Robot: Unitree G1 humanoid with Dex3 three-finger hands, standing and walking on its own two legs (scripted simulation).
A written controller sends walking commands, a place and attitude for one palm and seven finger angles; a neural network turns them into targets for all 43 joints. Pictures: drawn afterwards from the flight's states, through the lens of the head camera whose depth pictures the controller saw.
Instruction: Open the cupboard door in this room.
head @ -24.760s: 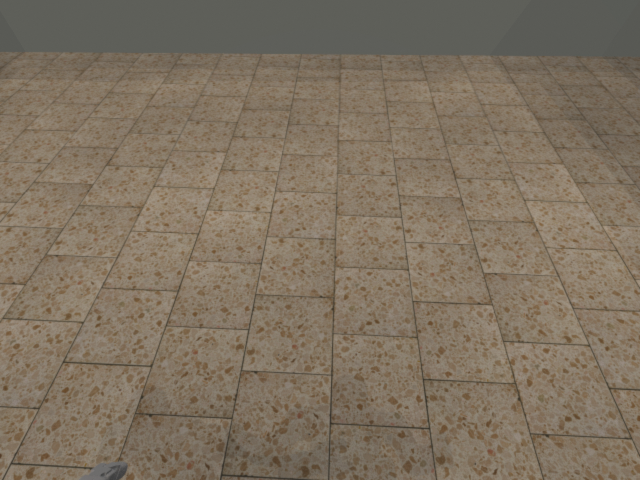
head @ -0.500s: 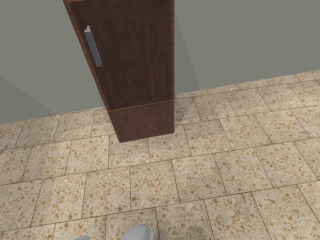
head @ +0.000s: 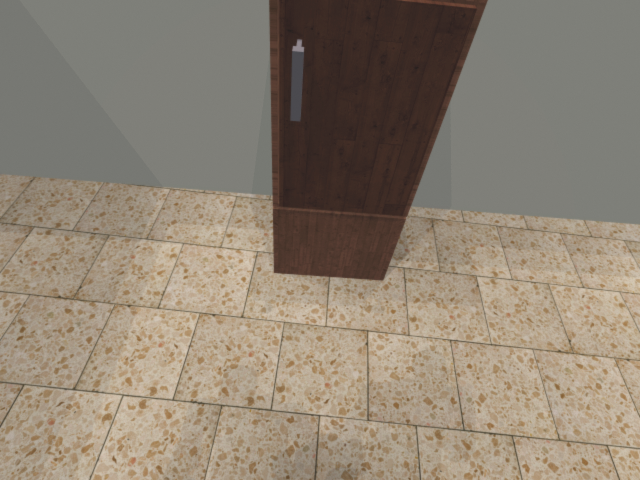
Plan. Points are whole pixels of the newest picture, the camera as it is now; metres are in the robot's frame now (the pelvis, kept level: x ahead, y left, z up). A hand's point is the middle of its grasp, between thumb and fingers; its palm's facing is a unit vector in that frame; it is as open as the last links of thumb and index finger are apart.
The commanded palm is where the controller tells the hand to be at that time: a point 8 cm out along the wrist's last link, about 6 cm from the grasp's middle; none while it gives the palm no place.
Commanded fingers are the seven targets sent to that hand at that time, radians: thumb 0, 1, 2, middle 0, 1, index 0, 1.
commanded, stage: take the last steps up to it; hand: left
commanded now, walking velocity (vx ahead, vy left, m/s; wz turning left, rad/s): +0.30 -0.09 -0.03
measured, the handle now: (297, 81) +0.87 +0.14 +0.04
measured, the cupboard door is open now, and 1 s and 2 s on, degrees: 0 0 0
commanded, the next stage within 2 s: come to a stop and stand still in 0.88 s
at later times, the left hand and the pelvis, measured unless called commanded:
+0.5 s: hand (254, 446) +0.19 +0.11 -0.17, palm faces +0.06 -0.97 -0.22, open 7.2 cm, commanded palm none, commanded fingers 0.00 0.90 0.90 -0.20 -0.30 -0.20 -0.30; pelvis +0.12 -0.08 -0.01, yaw +1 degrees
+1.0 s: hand (254, 388) +0.28 +0.12 -0.18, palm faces +0.09 -0.98 -0.16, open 7.4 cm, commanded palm none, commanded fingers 0.00 0.90 0.90 -0.20 -0.30 -0.20 -0.30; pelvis +0.30 -0.05 +0.00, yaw +1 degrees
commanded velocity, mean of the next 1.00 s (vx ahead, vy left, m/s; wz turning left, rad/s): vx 0.23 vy -0.05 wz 0.02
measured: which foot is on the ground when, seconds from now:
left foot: down 0.00-0.32, up 0.34-0.78, down 0.80-1.00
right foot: up 0.00-0.30, down 0.32-0.80, up 0.82-1.00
